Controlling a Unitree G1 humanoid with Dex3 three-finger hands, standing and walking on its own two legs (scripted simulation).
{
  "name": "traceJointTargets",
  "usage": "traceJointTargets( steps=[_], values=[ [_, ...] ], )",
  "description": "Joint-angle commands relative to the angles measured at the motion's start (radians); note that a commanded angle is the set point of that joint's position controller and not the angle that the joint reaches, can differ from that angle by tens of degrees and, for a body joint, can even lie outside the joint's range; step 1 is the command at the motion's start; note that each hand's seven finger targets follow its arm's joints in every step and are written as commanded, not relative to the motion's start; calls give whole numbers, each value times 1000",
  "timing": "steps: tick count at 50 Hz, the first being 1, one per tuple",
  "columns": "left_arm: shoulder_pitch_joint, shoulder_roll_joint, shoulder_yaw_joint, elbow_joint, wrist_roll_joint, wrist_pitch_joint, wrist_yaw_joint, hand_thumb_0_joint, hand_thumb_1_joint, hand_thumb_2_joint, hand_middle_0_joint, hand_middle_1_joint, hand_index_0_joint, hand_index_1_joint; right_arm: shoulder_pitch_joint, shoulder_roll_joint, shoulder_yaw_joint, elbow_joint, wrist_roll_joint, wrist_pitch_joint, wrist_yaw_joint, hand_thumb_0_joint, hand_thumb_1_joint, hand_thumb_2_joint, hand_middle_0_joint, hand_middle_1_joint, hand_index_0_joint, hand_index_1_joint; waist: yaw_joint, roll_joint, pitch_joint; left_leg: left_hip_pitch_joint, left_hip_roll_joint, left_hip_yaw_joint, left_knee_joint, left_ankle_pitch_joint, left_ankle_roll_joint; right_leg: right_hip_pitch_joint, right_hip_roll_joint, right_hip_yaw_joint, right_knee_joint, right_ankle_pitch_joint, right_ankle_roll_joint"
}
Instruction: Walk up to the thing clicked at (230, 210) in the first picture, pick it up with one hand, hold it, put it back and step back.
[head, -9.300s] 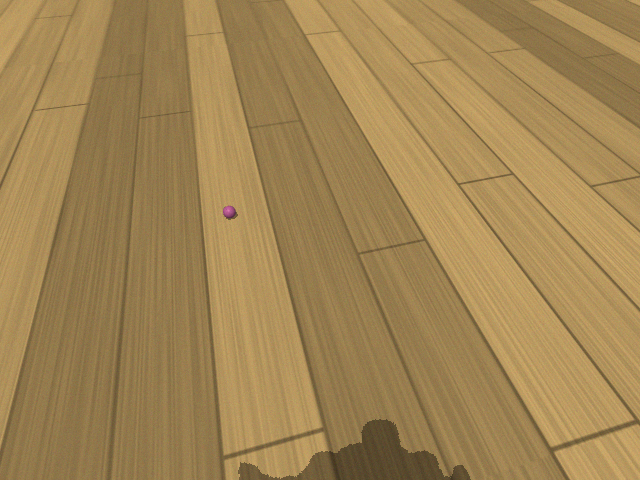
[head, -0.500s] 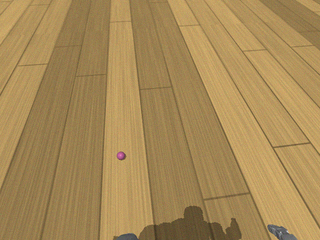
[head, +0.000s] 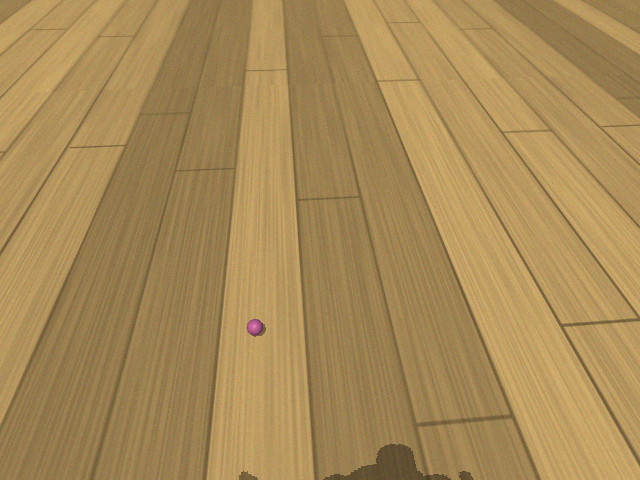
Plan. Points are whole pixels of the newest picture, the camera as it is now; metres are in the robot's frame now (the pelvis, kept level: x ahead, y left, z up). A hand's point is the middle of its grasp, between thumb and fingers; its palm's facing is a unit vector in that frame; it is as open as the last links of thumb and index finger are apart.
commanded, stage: walk up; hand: left
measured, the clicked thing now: (254, 327) +0.74 +0.24 -0.74
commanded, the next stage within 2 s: stand in 0.38 s
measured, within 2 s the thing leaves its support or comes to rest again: neither
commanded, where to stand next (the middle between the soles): +0.36 +0.01 m, yaw -1 degrees
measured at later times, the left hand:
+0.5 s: hand out of the picture +0.08 +0.26 -0.15, palm faces +0.01 -0.94 -0.34, open 7.4 cm
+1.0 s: hand out of the picture +0.06 +0.26 -0.14, palm faces -0.04 -0.94 -0.33, open 7.4 cm
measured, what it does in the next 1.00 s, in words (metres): stands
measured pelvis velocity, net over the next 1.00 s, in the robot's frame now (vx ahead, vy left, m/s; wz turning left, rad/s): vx -0.02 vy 0.01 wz -0.01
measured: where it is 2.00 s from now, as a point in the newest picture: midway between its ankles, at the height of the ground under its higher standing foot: outside the picture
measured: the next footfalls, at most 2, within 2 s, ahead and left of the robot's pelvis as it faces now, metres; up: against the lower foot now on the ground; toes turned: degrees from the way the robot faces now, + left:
none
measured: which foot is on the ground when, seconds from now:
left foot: down 0.00-1.00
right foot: down 0.00-1.00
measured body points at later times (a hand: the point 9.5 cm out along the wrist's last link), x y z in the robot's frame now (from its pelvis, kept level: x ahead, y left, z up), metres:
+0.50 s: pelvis +0.01 +0.01 +0.01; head +0.03 +0.01 +0.46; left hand +0.08 +0.31 -0.13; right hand +0.12 -0.28 -0.12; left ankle +0.03 +0.13 -0.73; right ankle -0.03 -0.13 -0.73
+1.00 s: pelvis -0.02 +0.01 +0.01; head -0.02 +0.01 +0.46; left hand +0.06 +0.31 -0.12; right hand +0.04 -0.30 -0.12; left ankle +0.03 +0.13 -0.73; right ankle -0.03 -0.13 -0.73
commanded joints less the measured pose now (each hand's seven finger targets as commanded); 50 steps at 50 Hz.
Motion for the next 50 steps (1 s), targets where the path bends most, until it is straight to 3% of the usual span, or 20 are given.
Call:
traceJointTargets(
  steps=[1, 2, 4, 8, 12, 18, 19, 20, 25, 28, 31, 33, 37, 39, 42, 46, 50],
  values=[
    [-62, 225, 54, -54, -6, -29, 23, 0, 900, 900, -200, -300, -200, -300, -44, -212, -49, -52, 2, -34, -14, 0, -900, -900, 200, 300, 200, 300, 8, -32, -59, 45, 92, -78, -74, 327, 75, 6, -93, 69, -121, 266, -52],
    [-65, 224, 54, -49, -8, -28, 24, 0, 900, 900, -200, -300, -200, -300, -36, -211, -49, -47, 5, -35, -17, 0, -900, -900, 200, 300, 200, 300, 8, -36, -93, 53, 98, -75, -66, 395, 80, 47, -90, 59, -101, 323, -47],
    [-57, 221, 54, -41, -12, -24, 27, 0, 900, 900, -200, -300, -200, -300, -43, -215, -49, -42, 7, -34, -22, 0, -900, -900, 200, 300, 200, 300, 14, -15, -115, 54, 97, -66, -56, 438, 83, 85, -88, 47, -84, 361, -46],
    [-74, 220, 49, -32, -10, -15, 27, 0, 900, 900, -200, -300, -200, -300, -83, -219, -51, -39, 4, -22, -24, 0, -900, -900, 200, 300, 200, 300, 19, 29, -70, 8, 95, -81, -89, 253, 80, 51, -83, 49, -95, 211, -60],
    [-90, 216, 41, -21, -5, -15, 22, 0, 900, 900, -200, -300, -200, -300, -115, -223, -50, -34, -1, -20, -20, 0, -900, -900, 200, 300, 200, 300, 18, 53, -52, -3, 96, -110, -132, 146, 76, 28, -86, 62, -126, 115, -63],
    [-88, 222, 43, 1, -8, -19, 24, 0, 900, 900, -200, -300, -200, -300, -108, -217, -47, -16, 3, -24, -23, 0, -900, -900, 200, 300, 200, 300, 13, 26, -116, 61, 92, -77, -103, 336, 72, 91, -94, 45, -127, 291, -48],
    [-97, 197, 20, 22, -15, -15, 22, 0, 900, 900, -200, -300, -200, -300, -128, -222, -38, -7, 10, -23, -26, 0, -900, -900, 200, 300, 200, 300, 2, 44, -102, 129, 106, -83, -134, 439, 56, 33, -115, 80, -154, 387, -37],
    [-97, 195, 20, 21, -17, -12, 24, 0, 900, 900, -200, -300, -200, -300, -126, -226, -41, -4, 13, -22, -30, 0, -900, -900, 200, 300, 200, 300, 0, 44, -115, 159, 115, -84, -134, 482, 53, 40, -108, 66, -159, 406, -30],
    [-97, 203, 11, 48, -16, -12, 25, 0, 900, 900, -200, -300, -200, -300, -129, -225, -32, 23, 16, -17, -32, 0, -900, -900, 200, 300, 200, 300, -3, 20, -144, 191, 121, -68, -162, 487, 49, 83, -110, 62, -184, 420, -17],
    [-103, 204, 6, 62, -9, -13, 26, 0, 900, 900, -200, -300, -200, -300, -148, -214, -27, 31, 19, -10, -29, 0, -900, -900, 200, 300, 200, 300, -5, -16, -113, 173, 113, -61, -190, 382, 43, 68, -117, 68, -224, 366, -16],
    [-105, 202, 3, 69, -9, -15, 26, 0, 900, 900, -200, -300, -200, -300, -150, -214, -25, 43, 18, -8, -27, 0, -900, -900, 200, 300, 200, 300, -6, -20, -103, 169, 111, -58, -209, 341, 38, 66, -120, 73, -242, 334, -17],
    [-106, 199, 0, 74, -9, -16, 25, 0, 900, 900, -200, -300, -200, -300, -149, -216, -23, 51, 17, -6, -25, 0, -900, -900, 200, 300, 200, 300, -10, -20, -72, 151, 106, -60, -229, 255, 36, 38, -118, 80, -267, 244, -15],
    [-102, 205, 1, 76, -9, -16, 23, 0, 900, 900, -200, -300, -200, -300, -152, -220, -22, 63, 15, -12, -20, 0, -900, -900, 200, 300, 200, 300, -3, 0, -66, 149, 111, -65, -250, 218, 33, 26, -121, 87, -274, 199, -20],
    [-105, 205, 0, 80, -9, -13, 21, 0, 900, 900, -200, -300, -200, -300, -143, -221, -21, 72, 13, -12, -19, 0, -900, -900, 200, 300, 200, 300, -5, -2, -34, 113, 109, -74, -273, 143, 31, 15, -118, 90, -282, 123, -22],
    [-96, 209, 2, 81, -6, -15, 18, 0, 900, 900, -200, -300, -200, -300, -131, -224, -22, 76, 13, -13, -16, 0, -900, -900, 200, 300, 200, 300, -7, -11, -28, 110, 106, -78, -279, 94, 30, -10, -116, 92, -294, 80, -21],
    [-91, 214, 2, 74, -4, -17, 18, 0, 900, 900, -200, -300, -200, -300, -125, -223, -22, 78, 10, -14, -16, 0, -900, -900, 200, 300, 200, 300, -4, -9, -46, 112, 107, -76, -272, 131, 31, -1, -120, 94, -288, 116, -24],
    [-82, 212, 2, 76, -7, -13, 15, 0, 900, 900, -200, -300, -200, -300, -102, -228, -19, 89, 10, -15, -17, 0, -900, -900, 200, 300, 200, 300, -7, 8, -34, 97, 111, -87, -290, 72, 31, -15, -113, 91, -277, 83, -24]
  ],
)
